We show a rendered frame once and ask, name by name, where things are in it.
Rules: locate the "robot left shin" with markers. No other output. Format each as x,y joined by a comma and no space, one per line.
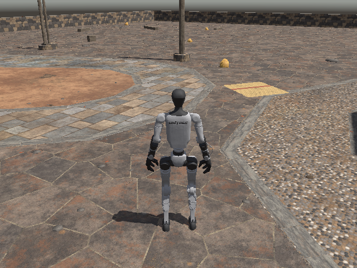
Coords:
165,205

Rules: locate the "robot right thigh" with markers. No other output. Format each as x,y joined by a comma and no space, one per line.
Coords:
191,167

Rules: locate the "robot right upper arm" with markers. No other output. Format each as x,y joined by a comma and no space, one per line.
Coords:
198,127

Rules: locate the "robot right hand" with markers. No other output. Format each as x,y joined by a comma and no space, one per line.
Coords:
207,166

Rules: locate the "robot left upper arm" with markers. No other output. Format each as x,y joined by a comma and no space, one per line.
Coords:
158,127

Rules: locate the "robot left forearm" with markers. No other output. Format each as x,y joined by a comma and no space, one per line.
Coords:
152,149

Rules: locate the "robot right forearm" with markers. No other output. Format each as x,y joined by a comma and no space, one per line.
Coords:
204,150

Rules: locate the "robot left hand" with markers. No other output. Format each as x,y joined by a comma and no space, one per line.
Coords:
149,163

